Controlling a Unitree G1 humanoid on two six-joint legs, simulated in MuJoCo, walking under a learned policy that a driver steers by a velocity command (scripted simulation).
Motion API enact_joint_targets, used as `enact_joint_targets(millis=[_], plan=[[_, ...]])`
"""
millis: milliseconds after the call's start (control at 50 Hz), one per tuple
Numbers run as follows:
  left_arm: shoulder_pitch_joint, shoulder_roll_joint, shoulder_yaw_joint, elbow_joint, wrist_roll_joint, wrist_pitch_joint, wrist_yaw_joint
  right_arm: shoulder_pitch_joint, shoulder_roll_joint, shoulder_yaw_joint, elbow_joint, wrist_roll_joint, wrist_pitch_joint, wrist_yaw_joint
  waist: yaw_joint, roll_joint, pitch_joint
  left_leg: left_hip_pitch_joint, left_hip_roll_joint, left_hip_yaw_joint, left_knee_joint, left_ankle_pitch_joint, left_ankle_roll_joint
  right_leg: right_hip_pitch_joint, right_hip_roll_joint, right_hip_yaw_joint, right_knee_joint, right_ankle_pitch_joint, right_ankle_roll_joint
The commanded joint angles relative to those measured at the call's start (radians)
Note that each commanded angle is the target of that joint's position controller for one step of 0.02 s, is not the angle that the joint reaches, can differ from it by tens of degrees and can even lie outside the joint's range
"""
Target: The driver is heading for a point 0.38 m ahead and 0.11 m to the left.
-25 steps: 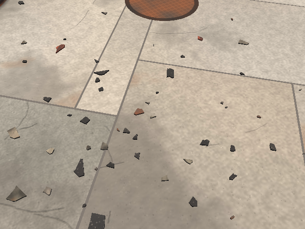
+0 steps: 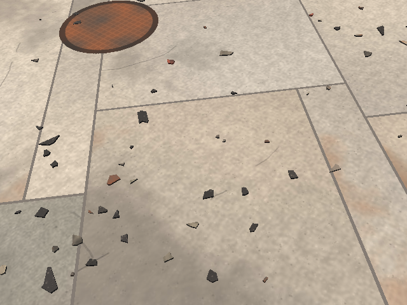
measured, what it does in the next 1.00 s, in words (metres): walks ahead, turning left: left foot, then right foot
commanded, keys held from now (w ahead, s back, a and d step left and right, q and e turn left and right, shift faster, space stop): w+q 0.38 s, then no key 0.62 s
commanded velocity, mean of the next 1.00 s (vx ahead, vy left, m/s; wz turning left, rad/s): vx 0.25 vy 0.00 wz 0.19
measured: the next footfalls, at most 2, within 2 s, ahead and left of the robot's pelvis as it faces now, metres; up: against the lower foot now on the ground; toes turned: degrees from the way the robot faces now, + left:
left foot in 0.40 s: +0.31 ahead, +0.16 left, +0.00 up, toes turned +15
right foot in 0.92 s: +0.45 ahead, +0.03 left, +0.00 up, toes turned +14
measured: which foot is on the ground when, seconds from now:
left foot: up 0.00-0.38, down 0.40-1.00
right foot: down 0.00-0.42, up 0.44-0.90, down 0.92-1.00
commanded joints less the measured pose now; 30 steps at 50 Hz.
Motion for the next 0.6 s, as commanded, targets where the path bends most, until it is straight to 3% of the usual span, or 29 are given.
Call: enact_joint_targets(millis=[20, 100, 160, 240, 300, 340, 360, 380, 400, 420, 440, 460, 480, 500, 540, 600], plan=[[0.037, 0.137, 0.028, -0.02, 0.002, -0.051, 0.003, -0.038, -0.068, -0.014, -0.037, 0.005, -0.018, 0.017, 0.031, -0.124, 0.034, -0.186, 0.023, -0.011, 0.006, 0.101, -0.002, 0.108, -0.256, 0.206, -0.243, 0.009, -0.123], [0.1, 0.138, 0.028, 0.019, 0.011, -0.072, 0.008, -0.093, -0.061, -0.016, -0.043, 0.015, -0.016, 0.019, 0.063, -0.125, 0.084, -0.293, -0.005, -0.079, -0.028, 0.136, 0.004, 0.156, -0.295, 0.157, -0.283, -0.021, -0.124], [0.111, 0.13, 0.025, 0.041, 0.011, -0.084, 0.016, -0.107, -0.051, -0.018, -0.044, 0.009, -0.021, 0.02, 0.061, -0.109, 0.111, -0.336, -0.024, -0.111, -0.062, 0.167, 0.007, 0.181, -0.316, 0.096, -0.287, 0.029, -0.119], [0.119, 0.111, 0.017, 0.07, 0.011, -0.099, 0.02, -0.187, -0.021, -0.003, -0.079, -0.001, -0.029, 0.033, 0.073, -0.114, 0.138, -0.305, -0.012, -0.037, -0.178, 0.198, 0.023, 0.18, -0.313, -0.007, -0.263, 0.197, -0.11], [0.149, 0.122, 0.017, 0.102, 0.011, -0.102, 0.024, -0.245, -0.004, 0.008, -0.126, 0.001, -0.032, 0.045, 0.078, -0.127, 0.142, -0.236, -0.018, 0.043, -0.29, 0.161, 0.069, 0.203, -0.328, -0.062, -0.208, 0.399, -0.092], [0.135, 0.145, 0.018, 0.111, 0.012, -0.102, 0.027, -0.195, -0.01, 0.005, -0.126, 0.005, -0.032, 0.041, 0.043, -0.144, 0.089, -0.084, -0.076, 0.105, -0.339, 0.105, 0.117, 0.202, -0.321, -0.118, -0.082, 0.756, -0.067], [0.131, 0.162, 0.02, 0.116, 0.013, -0.098, 0.029, -0.116, -0.026, -0.005, -0.109, 0.005, -0.034, 0.035, 0.004, -0.154, 0.026, 0.029, -0.12, 0.129, -0.345, 0.07, 0.143, 0.2, -0.317, -0.144, 0.054, 0.959, -0.056], [0.128, 0.174, 0.021, 0.116, 0.01, -0.091, 0.031, 0.021, -0.05, -0.019, -0.072, 0.002, -0.041, 0.028, -0.058, -0.145, -0.062, 0.206, -0.161, 0.13, -0.39, 0.076, 0.169, 0.155, -0.305, -0.174, 0.251, 1.011, -0.039], [0.133, 0.166, 0.014, 0.109, 0.004, -0.091, 0.032, 0.181, -0.095, -0.039, -0.023, -0.016, -0.05, 0.014, -0.127, -0.099, -0.15, 0.462, -0.119, 0.032, -0.449, 0.09, 0.208, -0.017, -0.273, -0.189, 0.502, 0.832, -0.011], [0.167, 0.055, -0.015, 0.051, -0.026, -0.099, 0.016, 0.252, -0.214, -0.07, -0.025, -0.025, -0.052, -0.004, -0.114, 0.142, -0.277, 0.755, 0.224, -0.472, -0.524, 0.079, 0.343, -0.379, -0.123, -0.211, 0.932, 0.132, 0.049], [0.141, 0.111, 0.002, 0.045, -0.012, -0.103, 0.017, 0.234, -0.218, -0.067, -0.032, 0.023, -0.051, -0.006, -0.099, 0.092, -0.371, 0.756, 0.353, -0.779, -0.637, 0.434, 0.402, -0.46, -0.025, -0.027, 1.1, -0.274, 0.053], [0.076, 0.116, 0.005, 0.036, -0.015, -0.099, 0.017, 0.161, -0.191, -0.061, -0.018, 0.038, -0.049, -0.014, -0.063, -0.003, -0.241, 0.639, 0.311, -0.546, -0.605, 0.619, 0.367, -0.482, -0.097, 0.035, 1.094, -0.174, 0.048], [0.067, 0.09, -0.007, 0.037, -0.017, -0.104, 0.017, 0.107, -0.118, -0.04, -0.02, 0.037, -0.054, -0.017, -0.035, -0.041, -0.133, 0.505, 0.271, -0.407, -0.607, 0.784, 0.338, -0.469, -0.126, 0.021, 1.028, -0.133, 0.048], [0.073, 0.08, -0.008, 0.05, -0.009, -0.096, 0.017, 0.059, -0.072, -0.025, -0.021, 0.036, -0.057, -0.018, 0.0, -0.064, -0.076, 0.417, 0.213, -0.302, -0.627, 0.817, 0.289, -0.437, -0.156, 0.018, 0.948, -0.125, 0.047], [0.13, 0.077, -0.007, 0.077, 0.015, -0.056, 0.013, 0.002, -0.036, -0.006, -0.022, 0.037, -0.064, -0.018, 0.052, -0.023, -0.053, 0.288, 0.148, -0.181, -0.672, 0.872, 0.243, -0.331, -0.16, 0.003, 0.858, -0.107, 0.062], [0.146, 0.06, -0.004, 0.087, 0.01, -0.029, 0.007, 0.012, -0.063, -0.006, -0.002, 0.029, -0.079, -0.017, 0.071, -0.013, -0.069, 0.273, 0.118, -0.111, -0.692, 0.983, 0.239, -0.322, -0.136, -0.021, 0.779, -0.041, 0.085]])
